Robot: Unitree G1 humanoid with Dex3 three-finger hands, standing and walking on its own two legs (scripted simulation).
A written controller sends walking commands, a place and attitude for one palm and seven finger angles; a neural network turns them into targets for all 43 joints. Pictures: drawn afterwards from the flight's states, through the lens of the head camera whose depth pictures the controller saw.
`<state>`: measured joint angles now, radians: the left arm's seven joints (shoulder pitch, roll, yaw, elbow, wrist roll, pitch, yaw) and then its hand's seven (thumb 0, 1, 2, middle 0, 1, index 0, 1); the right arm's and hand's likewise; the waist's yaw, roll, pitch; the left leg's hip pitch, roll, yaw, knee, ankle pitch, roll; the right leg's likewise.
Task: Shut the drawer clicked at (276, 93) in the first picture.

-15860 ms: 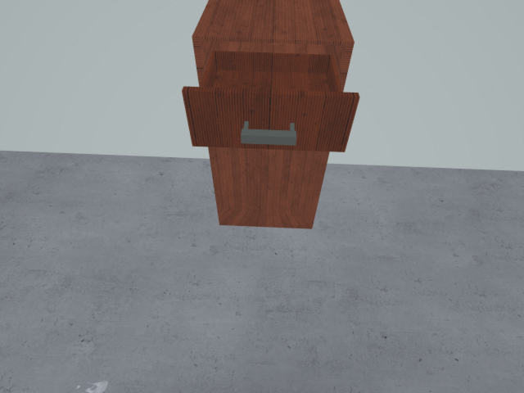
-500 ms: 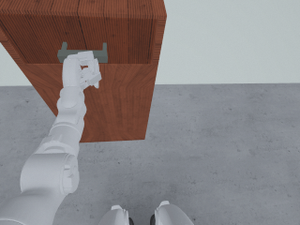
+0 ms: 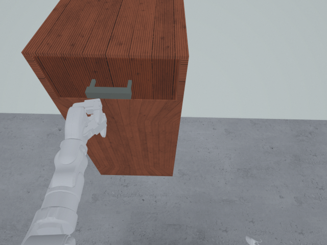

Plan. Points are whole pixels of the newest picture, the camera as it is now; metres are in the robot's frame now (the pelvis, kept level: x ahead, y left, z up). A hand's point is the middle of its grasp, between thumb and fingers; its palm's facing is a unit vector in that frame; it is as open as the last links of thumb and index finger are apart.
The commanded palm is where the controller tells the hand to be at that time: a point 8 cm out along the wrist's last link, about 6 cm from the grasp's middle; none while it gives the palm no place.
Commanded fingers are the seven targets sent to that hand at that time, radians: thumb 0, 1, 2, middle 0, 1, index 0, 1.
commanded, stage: draw the hand back to the body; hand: left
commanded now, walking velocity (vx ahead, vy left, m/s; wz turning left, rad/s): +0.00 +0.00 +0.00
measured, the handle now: (110, 87) +0.54 +0.16 +0.05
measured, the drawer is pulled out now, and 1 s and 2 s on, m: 0.00 0.00 0.00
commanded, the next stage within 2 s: step back with the hand held close in 1.14 s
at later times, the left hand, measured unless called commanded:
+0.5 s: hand (59, 164) +0.26 +0.19 +0.14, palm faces +0.19 -0.96 -0.23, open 3.3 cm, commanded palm +0.22 +0.24 +0.16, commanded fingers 0.00 0.90 0.90 -1.40 -1.60 -1.40 -1.60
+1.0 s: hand out of the picture +0.17 +0.25 +0.20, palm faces +0.38 -0.83 -0.40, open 3.2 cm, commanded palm +0.12 +0.30 +0.21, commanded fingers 0.00 0.90 0.90 -1.40 -1.60 -1.40 -1.60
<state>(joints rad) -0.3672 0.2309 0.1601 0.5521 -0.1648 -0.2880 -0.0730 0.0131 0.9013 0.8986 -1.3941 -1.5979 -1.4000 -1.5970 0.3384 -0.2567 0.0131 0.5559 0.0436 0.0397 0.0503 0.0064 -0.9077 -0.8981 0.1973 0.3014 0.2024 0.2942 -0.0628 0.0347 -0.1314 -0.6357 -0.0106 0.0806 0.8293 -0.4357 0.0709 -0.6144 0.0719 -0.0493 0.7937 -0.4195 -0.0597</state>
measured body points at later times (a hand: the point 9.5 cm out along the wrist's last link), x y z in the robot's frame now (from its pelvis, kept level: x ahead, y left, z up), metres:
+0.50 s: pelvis -0.02 +0.00 +0.03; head -0.02 -0.02 +0.48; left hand +0.24 +0.24 +0.15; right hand +0.18 -0.22 -0.05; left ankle -0.02 +0.07 -0.70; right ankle -0.02 -0.08 -0.70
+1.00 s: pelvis +0.00 +0.01 +0.04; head -0.03 -0.01 +0.49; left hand +0.15 +0.29 +0.23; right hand +0.19 -0.21 -0.04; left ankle -0.02 +0.07 -0.70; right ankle -0.02 -0.08 -0.70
